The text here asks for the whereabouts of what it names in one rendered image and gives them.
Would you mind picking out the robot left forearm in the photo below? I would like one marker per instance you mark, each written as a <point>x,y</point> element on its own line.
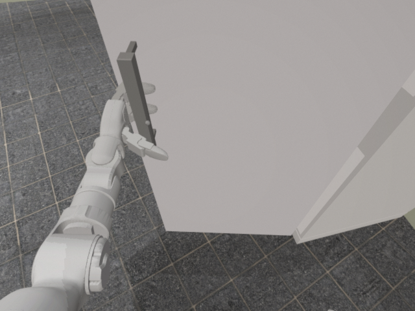
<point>93,204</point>

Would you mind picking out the robot left upper arm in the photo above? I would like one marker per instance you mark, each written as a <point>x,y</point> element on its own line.
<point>69,268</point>

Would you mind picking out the handle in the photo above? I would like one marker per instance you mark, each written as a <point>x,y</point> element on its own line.
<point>132,82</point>

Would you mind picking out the robot left hand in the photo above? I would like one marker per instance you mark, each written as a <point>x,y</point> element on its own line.
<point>117,115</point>

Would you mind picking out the fridge door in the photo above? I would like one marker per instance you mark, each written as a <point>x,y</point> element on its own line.
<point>260,102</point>

